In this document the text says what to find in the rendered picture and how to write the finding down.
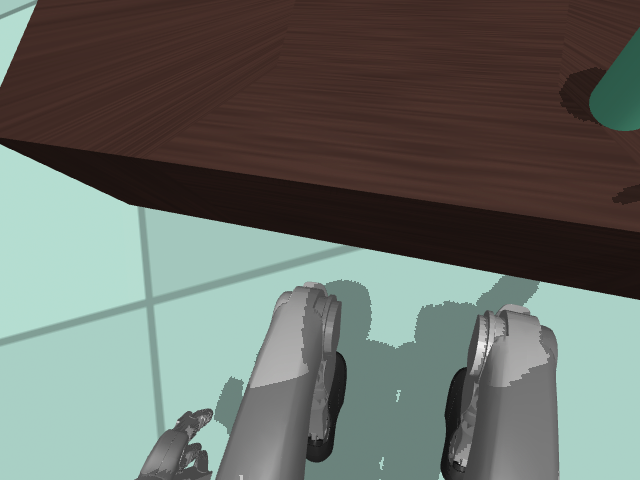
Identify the right robot foot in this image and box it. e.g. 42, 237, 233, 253
440, 367, 467, 480

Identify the can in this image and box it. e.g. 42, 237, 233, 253
589, 27, 640, 131

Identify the left robot foot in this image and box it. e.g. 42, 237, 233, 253
306, 351, 347, 462

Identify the left robot hand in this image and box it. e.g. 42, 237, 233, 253
138, 409, 213, 480

